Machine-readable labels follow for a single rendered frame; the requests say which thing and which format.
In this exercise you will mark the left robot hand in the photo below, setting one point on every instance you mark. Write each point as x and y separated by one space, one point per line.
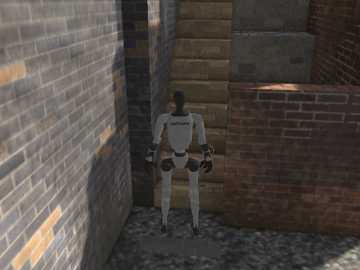
147 166

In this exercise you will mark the right robot forearm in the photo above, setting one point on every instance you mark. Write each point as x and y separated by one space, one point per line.
206 151

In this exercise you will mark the right robot upper arm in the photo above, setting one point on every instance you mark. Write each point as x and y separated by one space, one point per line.
200 128

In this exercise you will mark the left robot forearm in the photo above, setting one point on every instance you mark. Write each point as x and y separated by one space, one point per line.
152 150

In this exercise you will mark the robot left thigh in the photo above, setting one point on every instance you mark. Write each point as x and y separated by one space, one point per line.
166 172

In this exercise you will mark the left robot upper arm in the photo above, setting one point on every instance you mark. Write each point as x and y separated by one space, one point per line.
162 119

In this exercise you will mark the left robot foot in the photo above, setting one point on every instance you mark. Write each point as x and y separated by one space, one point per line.
164 228

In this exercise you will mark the right robot hand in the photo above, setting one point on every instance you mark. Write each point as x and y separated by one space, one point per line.
207 164

